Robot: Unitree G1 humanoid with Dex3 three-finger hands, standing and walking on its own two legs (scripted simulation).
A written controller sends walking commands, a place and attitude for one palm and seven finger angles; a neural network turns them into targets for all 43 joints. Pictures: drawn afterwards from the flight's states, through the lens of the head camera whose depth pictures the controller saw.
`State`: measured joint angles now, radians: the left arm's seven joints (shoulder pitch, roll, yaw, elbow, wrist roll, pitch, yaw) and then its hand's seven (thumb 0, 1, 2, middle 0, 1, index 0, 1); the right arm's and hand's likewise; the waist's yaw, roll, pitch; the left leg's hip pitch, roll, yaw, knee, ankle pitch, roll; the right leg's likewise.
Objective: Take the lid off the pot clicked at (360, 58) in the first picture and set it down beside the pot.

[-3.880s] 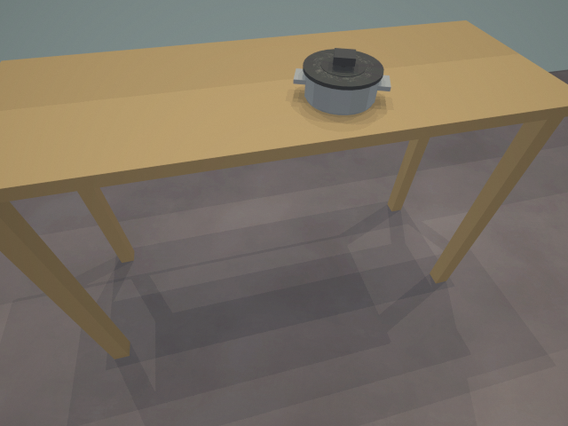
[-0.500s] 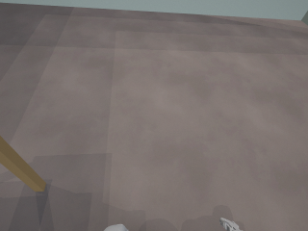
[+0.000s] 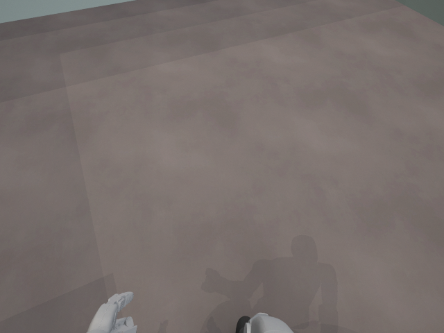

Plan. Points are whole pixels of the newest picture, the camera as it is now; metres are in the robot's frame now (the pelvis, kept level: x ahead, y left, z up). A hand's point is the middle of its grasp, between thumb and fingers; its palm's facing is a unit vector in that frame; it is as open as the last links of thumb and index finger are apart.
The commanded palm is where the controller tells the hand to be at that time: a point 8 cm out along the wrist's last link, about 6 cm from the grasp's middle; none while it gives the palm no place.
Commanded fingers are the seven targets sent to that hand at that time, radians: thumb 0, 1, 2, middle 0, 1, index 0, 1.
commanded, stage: turn to face it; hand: left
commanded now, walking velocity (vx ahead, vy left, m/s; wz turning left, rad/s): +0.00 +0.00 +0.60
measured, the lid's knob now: out of the picture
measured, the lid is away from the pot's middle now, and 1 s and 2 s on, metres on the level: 0.00 0.00 0.00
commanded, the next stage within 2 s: none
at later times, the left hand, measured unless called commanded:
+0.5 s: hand out of the picture +0.07 +0.25 -0.17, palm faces +0.31 -0.93 -0.21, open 7.3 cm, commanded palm none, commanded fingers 0.00 0.90 0.90 -0.20 -0.30 -0.20 -0.30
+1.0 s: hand out of the picture +0.00 +0.17 -0.12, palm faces +0.57 -0.76 -0.31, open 7.3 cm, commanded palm none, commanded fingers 0.00 0.90 0.90 -0.20 -0.30 -0.20 -0.30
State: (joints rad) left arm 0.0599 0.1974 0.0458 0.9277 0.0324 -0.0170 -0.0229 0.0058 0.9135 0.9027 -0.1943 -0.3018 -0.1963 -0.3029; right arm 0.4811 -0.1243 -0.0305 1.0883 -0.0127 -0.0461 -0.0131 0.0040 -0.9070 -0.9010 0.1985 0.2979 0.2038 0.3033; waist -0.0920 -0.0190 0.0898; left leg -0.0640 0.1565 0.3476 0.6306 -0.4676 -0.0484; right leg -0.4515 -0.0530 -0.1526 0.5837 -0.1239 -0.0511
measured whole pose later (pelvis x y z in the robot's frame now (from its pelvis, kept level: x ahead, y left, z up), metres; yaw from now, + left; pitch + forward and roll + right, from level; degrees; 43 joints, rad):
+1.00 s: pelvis +0.05 -0.05 +0.02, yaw +35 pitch +0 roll +2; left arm 0.22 0.19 0.04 0.89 0.01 0.03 0.03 0.01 0.91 0.90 -0.20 -0.30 -0.20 -0.30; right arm 0.19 -0.27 -0.11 0.92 -0.02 0.08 0.02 0.01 -0.91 -0.90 0.20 0.30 0.20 0.30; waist -0.02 0.05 0.04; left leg -0.54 -0.07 -0.07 0.96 -0.39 -0.04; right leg -0.24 -0.05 -0.07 0.54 -0.30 -0.02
